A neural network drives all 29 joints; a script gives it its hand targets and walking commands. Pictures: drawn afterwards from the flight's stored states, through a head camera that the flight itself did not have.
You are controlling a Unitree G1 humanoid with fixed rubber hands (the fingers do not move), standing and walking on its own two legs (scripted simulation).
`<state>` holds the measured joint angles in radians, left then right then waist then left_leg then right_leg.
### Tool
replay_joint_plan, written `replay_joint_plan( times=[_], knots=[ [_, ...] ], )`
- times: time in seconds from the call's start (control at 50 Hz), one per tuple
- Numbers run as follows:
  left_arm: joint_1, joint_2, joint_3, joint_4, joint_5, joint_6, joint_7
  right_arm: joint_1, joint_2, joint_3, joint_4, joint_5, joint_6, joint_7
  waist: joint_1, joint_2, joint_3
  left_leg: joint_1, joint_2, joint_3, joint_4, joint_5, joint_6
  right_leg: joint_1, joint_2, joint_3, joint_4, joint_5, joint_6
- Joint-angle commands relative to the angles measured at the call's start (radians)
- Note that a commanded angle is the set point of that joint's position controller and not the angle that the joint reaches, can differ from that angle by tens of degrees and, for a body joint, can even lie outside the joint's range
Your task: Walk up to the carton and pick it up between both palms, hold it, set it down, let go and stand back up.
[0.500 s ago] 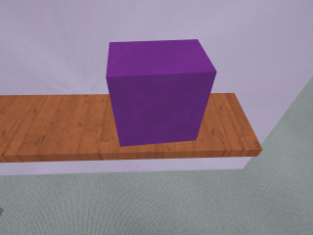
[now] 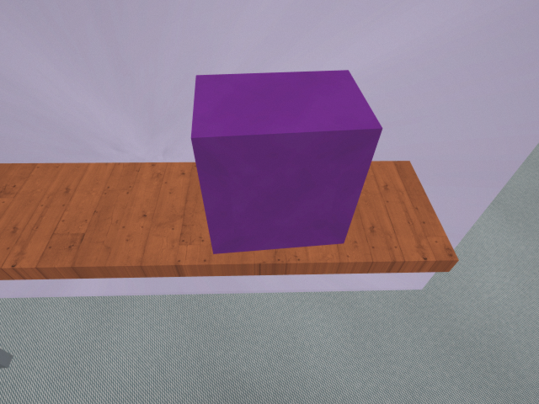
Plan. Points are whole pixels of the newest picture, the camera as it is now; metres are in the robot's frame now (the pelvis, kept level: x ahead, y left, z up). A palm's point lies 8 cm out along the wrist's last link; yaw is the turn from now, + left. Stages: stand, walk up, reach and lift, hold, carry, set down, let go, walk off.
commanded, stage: stand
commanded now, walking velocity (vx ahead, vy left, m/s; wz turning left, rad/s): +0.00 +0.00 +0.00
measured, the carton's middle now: (276, 167) +0.50 -0.02 +0.08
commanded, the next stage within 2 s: walk up in 0.84 s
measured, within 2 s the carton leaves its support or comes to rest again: neither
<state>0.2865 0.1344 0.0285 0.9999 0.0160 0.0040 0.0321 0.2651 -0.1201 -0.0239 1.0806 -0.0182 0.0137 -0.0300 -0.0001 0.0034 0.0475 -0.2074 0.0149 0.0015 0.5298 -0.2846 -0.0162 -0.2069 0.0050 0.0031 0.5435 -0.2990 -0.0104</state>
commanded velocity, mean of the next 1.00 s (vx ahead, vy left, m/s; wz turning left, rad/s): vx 0.00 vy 0.00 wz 0.00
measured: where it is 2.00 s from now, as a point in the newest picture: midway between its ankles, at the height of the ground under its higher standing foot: outside the picture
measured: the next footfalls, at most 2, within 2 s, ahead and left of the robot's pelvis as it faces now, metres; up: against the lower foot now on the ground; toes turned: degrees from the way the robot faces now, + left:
right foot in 1.60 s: +0.11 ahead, -0.18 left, +0.00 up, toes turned -5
left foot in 1.92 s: +0.12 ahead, -0.01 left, +0.00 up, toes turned +6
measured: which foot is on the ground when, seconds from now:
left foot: down 0.00-1.00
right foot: down 0.00-1.00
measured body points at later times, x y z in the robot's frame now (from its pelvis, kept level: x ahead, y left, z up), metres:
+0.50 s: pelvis +0.01 +0.00 +0.00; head +0.00 +0.00 +0.45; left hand +0.00 +0.21 -0.16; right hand +0.00 -0.20 -0.16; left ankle +0.00 +0.13 -0.73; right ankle +0.00 -0.11 -0.73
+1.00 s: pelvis +0.01 +0.00 +0.00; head +0.02 +0.00 +0.45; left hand -0.01 +0.20 -0.16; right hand -0.01 -0.19 -0.16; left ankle +0.00 +0.13 -0.73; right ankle +0.00 -0.11 -0.73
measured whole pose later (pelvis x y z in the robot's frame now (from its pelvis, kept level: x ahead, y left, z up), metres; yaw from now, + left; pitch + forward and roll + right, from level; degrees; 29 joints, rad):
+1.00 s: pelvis +0.01 +0.00 +0.00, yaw +0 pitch -3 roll +0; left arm 0.29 0.09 0.01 1.17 0.01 0.00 0.05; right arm 0.27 -0.09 -0.01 1.19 -0.01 0.01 -0.05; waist 0.00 0.00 0.07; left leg -0.16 0.01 0.00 0.47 -0.27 -0.01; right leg -0.16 0.00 0.00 0.48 -0.28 0.00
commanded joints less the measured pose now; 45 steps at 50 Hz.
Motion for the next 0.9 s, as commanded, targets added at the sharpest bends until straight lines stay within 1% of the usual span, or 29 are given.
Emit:
replay_joint_plan(
  times=[0.0,0.02,0.04,0.06,0.08,0.1,0.12,0.14,0.16,0.18,0.2,0.22,0.24,0.28,0.3,0.32,0.34,0.36,0.38,0.4,0.42,0.44,0.46,0.48,0.54,0.62,0.72,0.88],
  knots=[
    [0.042,0.105,0.023,-0.004,0.001,-0.019,0.013,0.036,-0.083,-0.014,-0.005,-0.003,-0.017,-0.008,0.0,-0.002,0.029,-0.013,0.05,-0.043,-0.117,0.15,0.033,-0.026,-0.076,0.081,-0.161,0.128,-0.04],
    [0.056,0.089,0.018,0.004,-0.004,-0.021,0.01,0.054,-0.074,-0.008,0.003,0.0,-0.018,-0.007,0.0,0.002,0.02,-0.001,0.054,-0.049,-0.123,0.148,0.034,-0.022,-0.074,0.084,-0.166,0.115,-0.043],
    [0.051,0.084,0.018,0.014,-0.002,-0.017,0.009,0.068,-0.063,-0.007,0.023,0.0,-0.017,-0.003,0.0,-0.008,0.013,-0.008,0.052,-0.046,-0.131,0.128,0.028,-0.012,-0.068,0.077,-0.162,0.096,-0.042],
    [0.045,0.081,0.016,0.02,-0.005,-0.016,0.008,0.063,-0.07,-0.009,0.019,0.001,-0.018,-0.006,0.0,-0.029,0.011,0.023,0.051,-0.042,-0.121,0.131,0.026,-0.038,-0.074,0.086,-0.173,0.087,-0.045],
    [0.043,0.074,0.015,0.028,-0.002,-0.018,0.007,0.059,-0.072,-0.009,0.024,0.001,-0.019,-0.009,-0.005,-0.015,0.013,0.015,0.057,-0.046,-0.124,0.138,0.032,-0.03,-0.069,0.074,-0.168,0.096,-0.042],
    [0.038,0.059,0.011,0.031,-0.003,-0.017,0.012,0.051,-0.085,-0.012,0.027,0.0,-0.02,-0.007,-0.003,-0.001,0.008,0.013,0.058,-0.048,-0.127,0.137,0.031,-0.013,-0.067,0.08,-0.171,0.114,-0.04],
    [0.03,0.075,0.013,0.033,-0.001,-0.023,0.011,0.056,-0.101,-0.019,0.031,0.0,-0.02,-0.012,-0.014,-0.014,0.009,0.032,0.061,-0.054,-0.126,0.175,0.038,-0.023,-0.08,0.087,-0.168,0.164,-0.047],
    [0.027,0.061,0.008,0.028,-0.003,-0.025,0.011,0.068,-0.087,-0.013,0.042,-0.001,-0.021,-0.018,-0.009,0.019,0.006,0.021,0.068,-0.055,-0.127,0.2,0.04,-0.003,-0.074,0.078,-0.159,0.184,-0.05],
    [0.045,0.055,0.008,0.046,-0.005,-0.026,0.013,0.069,-0.095,-0.018,0.052,0.0,-0.023,-0.015,-0.008,0.011,0.002,0.006,0.068,-0.058,-0.131,0.195,0.042,0.022,-0.077,0.074,-0.151,0.203,-0.043],
    [0.052,0.066,0.008,0.06,-0.006,-0.024,0.017,0.056,-0.085,-0.012,0.054,0.001,-0.023,-0.014,-0.003,0.001,0.033,-0.003,0.063,-0.057,-0.138,0.182,0.04,0.004,-0.085,0.082,-0.156,0.201,-0.042],
    [0.073,0.087,0.012,0.066,-0.003,-0.027,0.012,0.056,-0.078,-0.012,0.059,0.003,-0.022,-0.015,0.009,0.01,0.018,0.031,0.062,-0.043,-0.135,0.184,0.03,0.001,-0.078,0.08,-0.159,0.191,-0.042],
    [0.068,0.074,0.012,0.074,-0.003,-0.027,0.012,0.044,-0.09,-0.012,0.062,0.004,-0.022,-0.014,0.007,0.019,0.04,0.016,0.067,-0.049,-0.137,0.181,0.033,-0.002,-0.074,0.071,-0.164,0.184,-0.034],
    [0.066,0.068,0.008,0.082,-0.001,-0.022,0.014,0.06,-0.066,-0.009,0.063,0.008,-0.02,-0.014,0.001,-0.004,0.055,-0.004,0.06,-0.05,-0.148,0.159,0.031,-0.001,-0.077,0.074,-0.17,0.157,-0.035],
    [0.062,0.045,0.002,0.088,-0.003,-0.02,0.013,0.058,-0.071,-0.006,0.07,0.006,-0.016,-0.014,-0.002,0.008,0.068,0.002,0.062,-0.045,-0.145,0.162,0.027,-0.011,-0.073,0.074,-0.178,0.152,-0.036],
    [0.07,0.04,0.002,0.092,-0.003,-0.015,0.014,0.055,-0.071,-0.005,0.08,0.007,-0.013,-0.014,0.005,0.017,0.076,-0.002,0.057,-0.042,-0.152,0.134,0.028,-0.018,-0.075,0.071,-0.187,0.127,-0.028],
    [0.082,0.028,0.0,0.099,-0.007,-0.015,0.015,0.056,-0.056,-0.002,0.076,0.004,-0.014,-0.016,0.01,0.008,0.072,0.006,0.067,-0.048,-0.149,0.14,0.033,-0.017,-0.073,0.078,-0.184,0.134,-0.034],
    [0.062,0.044,-0.002,0.098,-0.005,-0.012,0.016,0.06,-0.068,-0.004,0.081,0.006,-0.013,-0.015,0.003,-0.028,0.087,-0.004,0.061,-0.045,-0.154,0.127,0.027,-0.025,-0.07,0.074,-0.191,0.113,-0.033],
    [0.062,0.055,0.001,0.095,-0.005,-0.016,0.019,0.067,-0.068,-0.004,0.085,0.004,-0.014,-0.017,0.003,-0.012,0.072,-0.002,0.065,-0.044,-0.15,0.138,0.026,-0.002,-0.08,0.082,-0.2,0.133,-0.034],
    [0.052,0.026,-0.006,0.1,-0.006,-0.018,0.019,0.08,-0.071,-0.004,0.09,0.006,-0.014,-0.018,-0.008,-0.011,0.075,0.004,0.063,-0.047,-0.155,0.144,0.027,-0.005,-0.087,0.087,-0.195,0.143,-0.04],
    [0.071,0.042,-0.003,0.102,-0.004,-0.022,0.016,0.074,-0.065,-0.001,0.099,0.007,-0.016,-0.018,0.003,0.001,0.07,0.018,0.067,-0.049,-0.154,0.162,0.032,-0.005,-0.083,0.083,-0.187,0.162,-0.038],
    [0.09,0.05,0.0,0.118,-0.002,-0.02,0.018,0.063,-0.052,0.0,0.091,0.004,-0.017,-0.016,0.004,-0.025,0.071,0.025,0.077,-0.052,-0.158,0.167,0.029,-0.007,-0.076,0.079,-0.184,0.166,-0.035],
    [0.082,0.041,-0.003,0.117,-0.004,-0.022,0.018,0.05,-0.062,-0.003,0.084,0.004,-0.018,-0.016,0.009,0.026,0.06,0.035,0.073,-0.046,-0.149,0.192,0.033,-0.003,-0.086,0.088,-0.181,0.192,-0.04],
    [0.059,0.05,-0.001,0.113,-0.003,-0.018,0.017,0.079,-0.067,-0.002,0.095,0.009,-0.017,-0.015,-0.006,-0.003,0.069,0.013,0.07,-0.05,-0.156,0.169,0.031,0.012,-0.08,0.074,-0.181,0.185,-0.037],
    [0.072,0.038,-0.003,0.125,-0.003,-0.014,0.019,0.074,-0.051,0.001,0.095,0.005,-0.012,-0.018,-0.001,-0.01,0.117,-0.013,0.054,-0.058,-0.163,0.13,0.032,-0.019,-0.069,0.073,-0.189,0.131,-0.023],
    [0.09,0.031,-0.006,0.134,-0.003,-0.009,0.019,0.074,-0.052,0.001,0.093,0.005,-0.006,-0.019,0.003,-0.009,0.127,-0.003,0.054,-0.057,-0.169,0.1,0.034,-0.047,-0.065,0.078,-0.203,0.083,-0.018],
    [0.079,0.04,-0.004,0.138,-0.004,-0.013,0.018,0.079,-0.05,0.0,0.092,0.004,-0.011,-0.017,-0.002,-0.003,0.078,0.013,0.055,-0.06,-0.162,0.126,0.036,-0.017,-0.068,0.076,-0.194,0.114,-0.02],
    [0.084,0.035,-0.006,0.146,-0.003,-0.019,0.017,0.074,-0.053,-0.001,0.091,0.007,-0.017,-0.018,0.001,0.0,0.024,0.043,0.059,-0.056,-0.15,0.162,0.038,0.006,-0.073,0.073,-0.182,0.162,-0.023],
    [0.088,0.023,-0.009,0.159,-0.002,-0.016,0.018,0.087,-0.039,0.002,0.098,0.004,-0.014,-0.02,0.0,-0.005,0.048,0.026,0.06,-0.055,-0.148,0.169,0.037,0.001,-0.074,0.069,-0.179,0.176,-0.023]
  ],
)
